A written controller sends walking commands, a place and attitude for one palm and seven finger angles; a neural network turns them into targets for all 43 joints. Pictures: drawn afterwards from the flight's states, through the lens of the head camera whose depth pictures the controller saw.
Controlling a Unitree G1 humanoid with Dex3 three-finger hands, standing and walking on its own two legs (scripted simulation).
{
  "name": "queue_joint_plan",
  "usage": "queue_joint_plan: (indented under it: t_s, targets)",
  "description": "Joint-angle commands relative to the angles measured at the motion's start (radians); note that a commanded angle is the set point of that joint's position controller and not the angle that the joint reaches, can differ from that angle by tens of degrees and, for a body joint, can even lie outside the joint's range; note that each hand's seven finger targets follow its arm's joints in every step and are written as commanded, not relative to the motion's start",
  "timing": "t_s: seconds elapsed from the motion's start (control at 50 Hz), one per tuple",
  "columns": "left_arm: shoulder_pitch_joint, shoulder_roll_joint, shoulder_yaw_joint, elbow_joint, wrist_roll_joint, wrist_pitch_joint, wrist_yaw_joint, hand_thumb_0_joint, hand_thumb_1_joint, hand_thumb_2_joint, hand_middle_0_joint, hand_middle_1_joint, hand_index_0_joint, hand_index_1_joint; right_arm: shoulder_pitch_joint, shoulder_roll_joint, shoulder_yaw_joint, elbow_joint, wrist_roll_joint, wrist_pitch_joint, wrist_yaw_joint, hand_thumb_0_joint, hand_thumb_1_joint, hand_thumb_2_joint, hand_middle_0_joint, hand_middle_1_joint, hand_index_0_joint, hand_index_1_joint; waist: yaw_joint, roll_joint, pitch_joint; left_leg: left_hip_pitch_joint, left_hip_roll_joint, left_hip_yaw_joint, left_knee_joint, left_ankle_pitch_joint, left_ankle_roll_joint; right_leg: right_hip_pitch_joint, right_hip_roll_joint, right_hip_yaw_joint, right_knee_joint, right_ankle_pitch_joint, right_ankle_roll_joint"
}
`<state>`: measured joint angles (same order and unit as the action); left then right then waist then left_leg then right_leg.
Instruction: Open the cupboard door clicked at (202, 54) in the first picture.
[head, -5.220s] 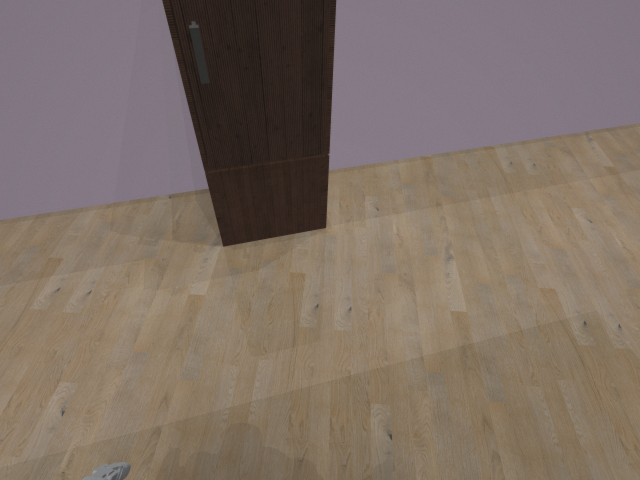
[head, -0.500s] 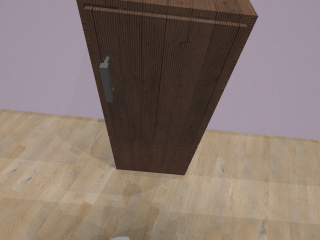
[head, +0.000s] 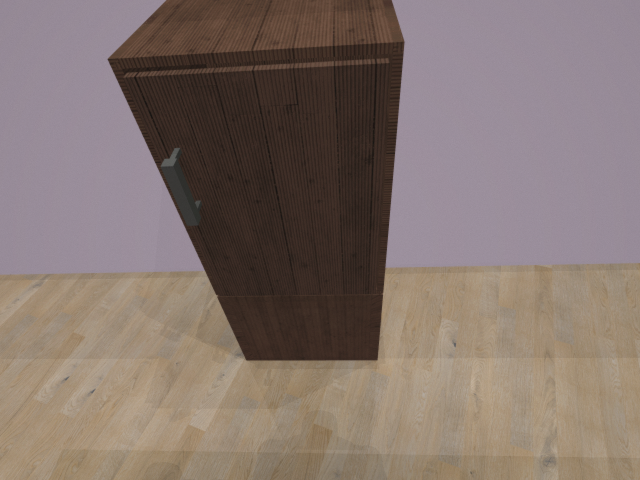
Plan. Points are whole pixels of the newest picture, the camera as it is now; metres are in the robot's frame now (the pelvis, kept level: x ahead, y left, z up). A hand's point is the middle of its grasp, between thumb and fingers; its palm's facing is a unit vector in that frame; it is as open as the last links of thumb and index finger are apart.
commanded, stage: come to a stop and stand still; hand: left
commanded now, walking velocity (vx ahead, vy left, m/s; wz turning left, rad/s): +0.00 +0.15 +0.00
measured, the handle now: (185, 187) +0.60 +0.30 +0.03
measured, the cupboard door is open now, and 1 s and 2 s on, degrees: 0 0 0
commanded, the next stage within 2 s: look again from close up in 1.32 s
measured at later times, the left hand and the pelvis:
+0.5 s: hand out of the picture +0.01 +0.27 -0.20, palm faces +0.09 -0.97 -0.23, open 7.4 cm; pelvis +0.00 +0.08 -0.03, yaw +0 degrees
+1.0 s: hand out of the picture -0.06 +0.26 -0.19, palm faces +0.02 -0.98 -0.22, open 7.4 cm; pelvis -0.06 +0.07 -0.02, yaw +0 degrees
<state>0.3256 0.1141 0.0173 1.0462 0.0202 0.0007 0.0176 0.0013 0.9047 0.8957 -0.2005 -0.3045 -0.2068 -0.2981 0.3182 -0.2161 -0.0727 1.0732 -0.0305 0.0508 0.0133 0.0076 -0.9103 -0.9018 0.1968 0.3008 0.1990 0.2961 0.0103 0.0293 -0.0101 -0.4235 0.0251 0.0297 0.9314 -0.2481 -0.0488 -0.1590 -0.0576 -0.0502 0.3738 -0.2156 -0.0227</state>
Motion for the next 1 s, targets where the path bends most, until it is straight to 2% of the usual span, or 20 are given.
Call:
queue_joint_plan:
  t_s: [0.0, 0.04, 0.06, 0.14, 0.16, 0.18, 0.2, 0.22, 0.24, 0.26, 0.28, 0.3, 0.32, 0.38, 0.44, 0.56, 0.6, 0.74, 0.84, 0.98]
  targets:
    - [0.098, 0.194, 0.058, -0.031, 0.001, -0.023, 0.024, 0.0, 0.9, 0.9, -0.2, -0.3, -0.2, -0.3, -0.07, -0.048, -0.001, -0.078, 0.003, -0.018, -0.01, 0.0, -0.9, -0.9, 0.2, 0.3, 0.2, 0.3, 0.054, -0.17, 0.061, -0.171, 0.024, -0.031, 0.005, -0.054, -0.011, 0.135, -0.275, 0.232, -0.139, 0.096, -0.104]
    - [0.118, 0.193, 0.059, -0.015, 0.005, -0.024, 0.028, 0.0, 0.9, 0.9, -0.2, -0.3, -0.2, -0.3, -0.085, -0.042, 0.006, -0.088, 0.007, -0.02, -0.015, 0.0, -0.9, -0.9, 0.2, 0.3, 0.2, 0.3, 0.063, -0.183, 0.035, -0.159, 0.027, -0.031, -0.05, -0.111, -0.012, 0.182, -0.294, 0.246, -0.103, 0.24, -0.134]
    - [0.116, 0.198, 0.063, -0.017, 0.008, -0.022, 0.029, 0.0, 0.9, 0.9, -0.2, -0.3, -0.2, -0.3, -0.09, -0.036, 0.006, -0.089, 0.011, -0.02, -0.016, 0.0, -0.9, -0.9, 0.2, 0.3, 0.2, 0.3, 0.064, -0.204, 0.036, -0.138, 0.03, -0.023, -0.079, -0.137, -0.01, 0.173, -0.3, 0.245, -0.097, 0.255, -0.145]
    - [0.07, 0.206, 0.061, -0.007, 0.014, -0.014, 0.024, 0.0, 0.9, 0.9, -0.2, -0.3, -0.2, -0.3, -0.081, -0.008, 0.018, -0.079, 0.022, -0.028, -0.02, 0.0, -0.9, -0.9, 0.2, 0.3, 0.2, 0.3, 0.044, -0.233, 0.033, 0.044, 0.006, 0.008, -0.256, -0.153, 0.01, 0.049, -0.265, 0.204, -0.086, 0.256, -0.135]
    - [0.043, 0.354, 0.026, -0.079, 0.021, -0.051, 0.033, 0.0, 0.9, 0.9, -0.2, -0.3, -0.2, -0.3, -0.098, -0.138, 0.018, -0.197, -0.003, -0.035, 0.005, 0.0, -0.9, -0.9, 0.2, 0.3, 0.2, 0.3, -0.031, -0.127, 0.141, 0.086, -0.018, -0.065, -0.292, -0.175, 0.043, -0.038, -0.219, 0.221, -0.048, 0.172, -0.102]
    - [-0.012, 0.28, 0.051, -0.092, 0.016, -0.049, 0.044, 0.0, 0.9, 0.9, -0.2, -0.3, -0.2, -0.3, 0.012, -0.041, 0.018, -0.196, 0.0, -0.062, -0.002, 0.0, -0.9, -0.9, 0.2, 0.3, 0.2, 0.3, -0.076, -0.083, -0.092, 0.164, -0.005, -0.019, -0.451, -0.04, 0.035, 0.002, -0.236, 0.136, 0.098, 0.158, -0.082]
    - [0.013, 0.218, 0.043, -0.088, 0.006, -0.036, 0.045, 0.0, 0.9, 0.9, -0.2, -0.3, -0.2, -0.3, -0.004, -0.02, 0.026, -0.173, -0.003, -0.071, -0.012, 0.0, -0.9, -0.9, 0.2, 0.3, 0.2, 0.3, -0.036, -0.046, -0.136, 0.243, -0.019, -0.019, -0.48, 0.055, 0.036, -0.019, -0.144, 0.087, 0.149, 0.124, -0.044]
    - [0.023, 0.205, 0.025, -0.091, -0.005, -0.028, 0.042, 0.0, 0.9, 0.9, -0.2, -0.3, -0.2, -0.3, 0.008, -0.07, 0.027, -0.184, 0.004, -0.079, -0.023, 0.0, -0.9, -0.9, 0.2, 0.3, 0.2, 0.3, -0.043, -0.029, -0.158, 0.274, 0.025, -0.08, -0.488, 0.147, 0.051, -0.032, -0.092, 0.039, 0.183, 0.097, -0.011]
    - [0.062, 0.163, 0.02, -0.086, -0.006, -0.023, 0.036, 0.0, 0.9, 0.9, -0.2, -0.3, -0.2, -0.3, 0.0, -0.1, 0.018, -0.19, 0.002, -0.08, -0.033, 0.0, -0.9, -0.9, 0.2, 0.3, 0.2, 0.3, -0.019, 0.01, -0.151, 0.298, 0.088, -0.109, -0.449, 0.304, 0.075, -0.089, -0.058, 0.008, 0.194, 0.065, 0.004]
    - [0.091, 0.144, 0.016, -0.084, 0.002, -0.014, 0.03, 0.0, 0.9, 0.9, -0.2, -0.3, -0.2, -0.3, 0.014, -0.122, 0.021, -0.205, -0.002, -0.075, -0.039, 0.0, -0.9, -0.9, 0.2, 0.3, 0.2, 0.3, -0.017, -0.048, -0.14, 0.281, 0.139, -0.124, -0.418, 0.352, 0.097, -0.1, -0.036, -0.022, 0.191, -0.001, 0.004]
    - [0.106, 0.12, 0.018, -0.084, 0.004, -0.014, 0.032, 0.0, 0.9, 0.9, -0.2, -0.3, -0.2, -0.3, -0.008, -0.129, 0.019, -0.21, -0.005, -0.065, -0.042, 0.0, -0.9, -0.9, 0.2, 0.3, 0.2, 0.3, 0.005, -0.104, -0.059, 0.187, 0.132, -0.095, -0.397, 0.279, 0.099, -0.093, -0.038, -0.002, 0.145, 0.004, 0.004]
    - [0.094, 0.14, 0.018, -0.078, 0.011, -0.014, 0.033, 0.0, 0.9, 0.9, -0.2, -0.3, -0.2, -0.3, -0.034, -0.097, 0.021, -0.203, 0.002, -0.067, -0.042, 0.0, -0.9, -0.9, 0.2, 0.3, 0.2, 0.3, 0.0, -0.059, 0.01, 0.141, 0.079, -0.07, -0.377, 0.352, 0.087, -0.092, -0.044, 0.016, 0.168, 0.15, 0.001]
    - [0.094, 0.163, 0.02, -0.082, 0.011, -0.011, 0.033, 0.0, 0.9, 0.9, -0.2, -0.3, -0.2, -0.3, -0.03, -0.089, 0.023, -0.203, 0.009, -0.071, -0.043, 0.0, -0.9, -0.9, 0.2, 0.3, 0.2, 0.3, -0.004, 0.03, 0.022, 0.147, 0.063, -0.062, -0.394, 0.394, 0.081, -0.084, -0.051, 0.024, 0.188, 0.185, 0.001]
    - [0.104, 0.177, 0.019, -0.095, 0.008, -0.001, 0.034, 0.0, 0.9, 0.9, -0.2, -0.3, -0.2, -0.3, -0.03, -0.097, 0.024, -0.201, 0.012, -0.069, -0.044, 0.0, -0.9, -0.9, 0.2, 0.3, 0.2, 0.3, 0.002, 0.084, 0.059, 0.144, 0.079, -0.06, -0.406, 0.492, 0.088, -0.086, -0.029, 0.005, 0.201, 0.156, 0.016]
    - [0.082, 0.182, 0.019, -0.115, 0.004, 0.007, 0.03, 0.0, 0.9, 0.9, -0.2, -0.3, -0.2, -0.3, -0.044, -0.109, 0.021, -0.212, 0.012, -0.071, -0.045, 0.0, -0.9, -0.9, 0.2, 0.3, 0.2, 0.3, 0.001, 0.048, 0.052, 0.139, 0.082, -0.07, -0.442, 0.419, 0.095, -0.077, -0.019, -0.001, 0.192, 0.109, 0.03]
    - [0.041, 0.179, 0.017, -0.144, 0.006, 0.015, 0.024, 0.0, 0.9, 0.9, -0.2, -0.3, -0.2, -0.3, -0.062, -0.111, 0.017, -0.215, 0.013, -0.074, -0.041, 0.0, -0.9, -0.9, 0.2, 0.3, 0.2, 0.3, 0.005, 0.046, 0.056, 0.125, 0.094, -0.107, -0.53, 0.26, 0.098, -0.062, -0.013, 0.001, 0.161, 0.037, 0.044]
    - [0.034, 0.177, 0.017, -0.147, 0.005, 0.017, 0.022, 0.0, 0.9, 0.9, -0.2, -0.3, -0.2, -0.3, -0.065, -0.112, 0.017, -0.212, 0.012, -0.073, -0.039, 0.0, -0.9, -0.9, 0.2, 0.3, 0.2, 0.3, 0.006, 0.06, 0.066, 0.111, 0.099, -0.121, -0.564, 0.17, 0.098, -0.062, -0.015, 0.002, 0.15, 0.018, 0.047]
    - [0.036, 0.174, 0.018, -0.134, 0.007, 0.015, 0.016, 0.0, 0.9, 0.9, -0.2, -0.3, -0.2, -0.3, -0.046, -0.104, 0.012, -0.184, 0.012, -0.065, -0.031, 0.0, -0.9, -0.9, 0.2, 0.3, 0.2, 0.3, 0.004, 0.016, 0.095, 0.058, 0.094, -0.132, -0.652, -0.144, 0.092, -0.043, -0.028, 0.017, 0.102, 0.001, 0.043]
    - [0.051, 0.171, 0.017, -0.108, 0.006, 0.009, 0.015, 0.0, 0.9, 0.9, -0.2, -0.3, -0.2, -0.3, -0.022, -0.101, 0.014, -0.15, 0.014, -0.06, -0.028, 0.0, -0.9, -0.9, 0.2, 0.3, 0.2, 0.3, -0.001, 0.031, 0.094, 0.048, 0.084, -0.126, -0.667, -0.212, 0.086, -0.037, -0.034, 0.027, 0.071, -0.023, 0.037]
    - [0.077, 0.165, 0.019, -0.069, 0.005, 0.003, 0.018, 0.0, 0.9, 0.9, -0.2, -0.3, -0.2, -0.3, 0.034, -0.069, 0.016, -0.103, 0.014, -0.045, -0.026, 0.0, -0.9, -0.9, 0.2, 0.3, 0.2, 0.3, -0.011, -0.024, 0.11, 0.05, 0.056, -0.093, -0.614, -0.235, 0.077, -0.097, -0.049, 0.068, 0.001, -0.163, 0.028]
